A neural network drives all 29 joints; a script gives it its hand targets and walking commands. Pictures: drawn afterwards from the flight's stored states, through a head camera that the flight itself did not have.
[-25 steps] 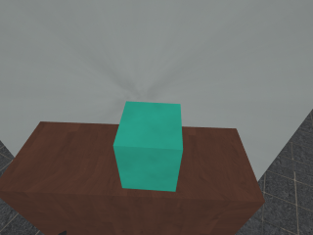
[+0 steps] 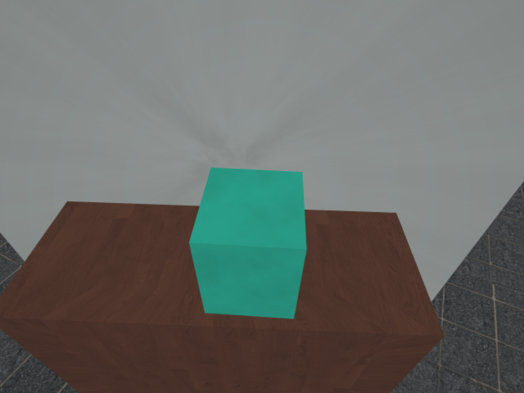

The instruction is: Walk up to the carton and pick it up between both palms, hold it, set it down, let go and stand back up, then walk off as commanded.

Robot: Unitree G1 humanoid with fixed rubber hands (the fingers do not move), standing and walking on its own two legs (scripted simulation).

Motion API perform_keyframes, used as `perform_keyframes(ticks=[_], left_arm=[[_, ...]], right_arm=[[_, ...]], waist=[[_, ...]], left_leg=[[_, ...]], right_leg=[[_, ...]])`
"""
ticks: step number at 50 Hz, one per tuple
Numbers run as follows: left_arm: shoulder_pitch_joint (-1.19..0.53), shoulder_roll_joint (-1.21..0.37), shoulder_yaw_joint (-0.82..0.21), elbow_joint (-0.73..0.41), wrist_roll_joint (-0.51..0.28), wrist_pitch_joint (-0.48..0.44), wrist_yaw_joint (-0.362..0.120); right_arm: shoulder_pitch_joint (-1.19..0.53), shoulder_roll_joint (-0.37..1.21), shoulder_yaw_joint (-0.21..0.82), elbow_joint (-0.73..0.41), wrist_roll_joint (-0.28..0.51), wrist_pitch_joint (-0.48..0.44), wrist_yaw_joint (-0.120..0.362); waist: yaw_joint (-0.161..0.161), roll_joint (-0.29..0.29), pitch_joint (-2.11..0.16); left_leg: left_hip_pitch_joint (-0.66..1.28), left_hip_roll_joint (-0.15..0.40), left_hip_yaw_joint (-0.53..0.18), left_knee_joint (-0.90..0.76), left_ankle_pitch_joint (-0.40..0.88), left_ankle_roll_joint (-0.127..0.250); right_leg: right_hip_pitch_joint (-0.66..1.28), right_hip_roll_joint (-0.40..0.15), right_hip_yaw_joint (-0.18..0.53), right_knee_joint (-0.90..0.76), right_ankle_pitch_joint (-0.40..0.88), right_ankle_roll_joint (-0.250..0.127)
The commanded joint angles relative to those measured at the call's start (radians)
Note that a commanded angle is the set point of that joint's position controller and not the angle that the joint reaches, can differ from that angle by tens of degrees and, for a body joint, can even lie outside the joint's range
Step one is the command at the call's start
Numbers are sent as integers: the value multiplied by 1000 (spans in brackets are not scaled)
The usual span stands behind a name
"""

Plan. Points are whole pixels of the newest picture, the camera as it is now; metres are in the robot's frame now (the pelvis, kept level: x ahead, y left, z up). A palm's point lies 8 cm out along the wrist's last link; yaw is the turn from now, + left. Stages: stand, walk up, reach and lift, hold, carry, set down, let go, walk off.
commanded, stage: stand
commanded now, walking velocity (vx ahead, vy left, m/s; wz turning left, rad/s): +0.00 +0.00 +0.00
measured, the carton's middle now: (252, 243) +0.46 +0.00 -0.07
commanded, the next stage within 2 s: walk off in 1.42 s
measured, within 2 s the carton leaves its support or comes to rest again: neither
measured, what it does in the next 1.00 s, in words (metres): stands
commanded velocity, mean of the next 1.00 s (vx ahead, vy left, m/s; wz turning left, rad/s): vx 0.00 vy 0.00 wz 0.00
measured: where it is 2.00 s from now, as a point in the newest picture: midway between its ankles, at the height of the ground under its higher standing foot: outside the picture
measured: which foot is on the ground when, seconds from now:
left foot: down 0.00-1.00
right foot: down 0.00-1.00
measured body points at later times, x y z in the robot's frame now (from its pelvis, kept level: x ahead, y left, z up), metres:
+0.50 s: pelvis +0.00 +0.00 +0.00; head -0.01 +0.01 +0.45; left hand +0.11 +0.29 -0.12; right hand +0.05 -0.29 -0.12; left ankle +0.03 +0.13 -0.74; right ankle +0.03 -0.12 -0.74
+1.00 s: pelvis +0.00 +0.00 +0.00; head -0.01 +0.01 +0.45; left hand +0.11 +0.29 -0.13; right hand +0.05 -0.29 -0.13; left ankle +0.03 +0.13 -0.74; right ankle +0.03 -0.12 -0.74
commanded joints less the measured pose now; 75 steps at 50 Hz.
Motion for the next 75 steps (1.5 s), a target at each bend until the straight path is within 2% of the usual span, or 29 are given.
perform_keyframes(ticks=[1,4,10,11,12,14,15,16,20,21,22,24,25,29,31,37,48,50,54,56,58,61,63,67,68,70,71,73,75], left_arm=[[6,213,36,-63,98,-33,9],[10,204,34,-63,96,-34,11],[17,200,33,-37,90,-32,11],[8,211,37,-44,93,-33,11],[8,200,32,-42,93,-33,13],[3,213,35,-39,95,-32,12],[4,198,31,-33,92,-34,13],[-11,213,34,-36,96,-36,14],[-8,207,33,-28,89,-32,14],[-8,213,36,-24,92,-29,15],[-10,201,34,-19,91,-29,14],[-2,203,31,-22,86,-32,14],[-21,203,34,-22,91,-31,15],[-14,207,32,-11,87,-33,14],[-11,209,35,-6,93,-32,16],[-9,203,36,0,85,-29,14],[-12,206,35,10,85,-34,17],[-15,216,38,20,89,-31,18],[-12,201,36,22,83,-30,22],[-31,216,39,18,87,-30,20],[-24,214,36,23,82,-34,18],[-23,205,35,26,82,-32,20],[-14,208,35,28,82,-34,20],[-21,209,37,35,83,-30,23],[-19,198,35,39,84,-30,22],[-18,222,40,35,82,-30,23],[-20,214,39,40,84,-33,21],[-10,206,38,43,81,-31,24],[-22,212,38,39,81,-30,25]], right_arm=[[-22,-253,-66,-30,-106,-6,-9],[-37,-242,-63,-30,-102,-6,-6],[-48,-249,-63,-16,-97,-6,-9],[-43,-238,-58,-17,-96,-7,-9],[-50,-239,-60,-16,-99,-4,-6],[-44,-244,-60,-8,-97,-5,-9],[-45,-253,-65,-6,-98,-5,-11],[-44,-235,-59,-8,-95,-7,-8],[-48,-252,-62,-1,-96,-2,-9],[-49,-250,-61,4,-97,-2,-9],[-43,-242,-57,10,-100,-1,-13],[-70,-257,-62,6,-96,-6,-11],[-68,-244,-60,6,-95,-4,-9],[-74,-247,-62,18,-94,-6,-13],[-61,-241,-58,22,-92,-3,-10],[-60,-244,-61,39,-93,-2,-11],[-92,-258,-67,45,-89,-4,-7],[-89,-257,-66,58,-92,-2,-8],[-87,-244,-60,58,-90,-2,-12],[-90,-252,-62,62,-91,-3,-10],[-104,-263,-66,59,-92,0,-13],[-93,-260,-66,71,-89,1,-14],[-106,-262,-66,69,-90,1,-15],[-117,-242,-60,69,-88,0,-10],[-87,-250,-63,76,-85,2,-12],[-108,-267,-68,79,-90,-1,-14],[-114,-250,-65,79,-90,0,-14],[-104,-254,-64,84,-88,0,-14],[-116,-250,-62,85,-87,-1,-14]], waist=[[59,112,77],[69,86,72],[67,123,78],[65,91,90],[72,120,67],[62,93,59],[65,121,70],[53,90,51],[57,140,53],[51,111,67],[55,128,64],[69,100,44],[55,123,55],[59,89,61],[50,124,68],[55,84,80],[60,112,51],[56,80,73],[58,115,62],[57,83,58],[56,113,45],[56,90,39],[58,121,54],[54,95,46],[45,120,45],[56,85,35],[53,113,18],[56,92,29],[54,113,45]], left_leg=[[-73,85,-102,-142,-39,30],[-62,88,-103,-140,-15,29],[-80,89,-103,-155,-71,30],[-83,89,-106,-158,-61,28],[-69,89,-102,-152,-49,28],[-44,87,-104,-148,-25,27],[-53,87,-99,-147,-18,27],[-36,92,-106,-147,-24,28],[-42,93,-104,-152,-30,29],[-54,93,-104,-158,-42,29],[-49,99,-106,-160,-20,28],[-43,98,-114,-162,-24,29],[-46,94,-101,-157,-19,27],[-44,101,-112,-160,-22,31],[-45,101,-101,-156,-12,27],[-54,94,-109,-167,-59,25],[-39,101,-114,-166,-44,27],[-44,100,-110,-166,-35,26],[-37,105,-105,-166,-11,28],[-25,106,-108,-162,-4,25],[-22,105,-100,-164,-7,28],[-21,106,-106,-161,11,27],[-26,110,-107,-164,-5,29],[-8,111,-101,-165,31,26],[-2,110,-96,-164,34,24],[-14,113,-107,-166,26,28],[-8,110,-106,-171,28,28],[-6,109,-101,-164,38,24],[-24,112,-103,-170,31,26]], right_leg=[[44,-124,110,-98,10,-17],[40,-122,98,-91,13,-17],[50,-127,109,-98,15,-16],[41,-124,108,-96,-1,-17],[50,-127,109,-97,-2,-19],[41,-121,105,-98,6,-19],[46,-126,105,-101,19,-16],[47,-125,109,-99,17,-16],[51,-131,112,-98,16,-16],[57,-128,104,-95,23,-12],[54,-132,105,-96,14,-17],[62,-127,101,-98,15,-18],[63,-134,110,-98,25,-21],[58,-133,111,-106,30,-18],[56,-135,116,-107,29,-20],[41,-132,105,-115,-14,-20],[61,-135,109,-112,11,-20],[58,-135,103,-115,22,-18],[60,-141,112,-116,25,-20],[57,-136,107,-116,23,-20],[64,-137,109,-117,31,-15],[72,-142,104,-108,46,-20],[62,-143,116,-116,37,-20],[57,-142,105,-107,63,-20],[62,-143,110,-114,57,-21],[77,-141,102,-107,73,-18],[84,-143,103,-100,65,-20],[77,-141,104,-108,59,-22],[77,-146,108,-108,62,-21]])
